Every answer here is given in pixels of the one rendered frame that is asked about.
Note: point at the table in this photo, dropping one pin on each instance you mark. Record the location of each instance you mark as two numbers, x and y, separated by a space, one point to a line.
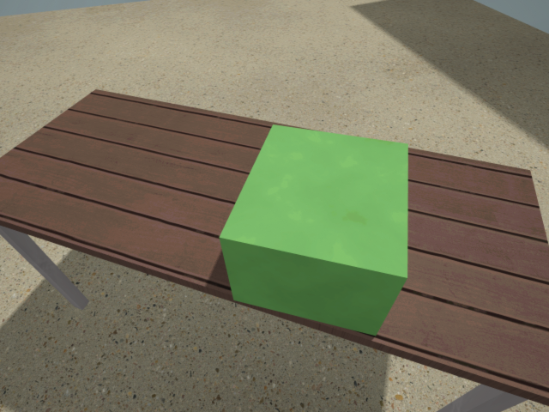
150 185

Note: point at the carton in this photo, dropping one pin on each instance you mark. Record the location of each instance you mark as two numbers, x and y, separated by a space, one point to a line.
319 230

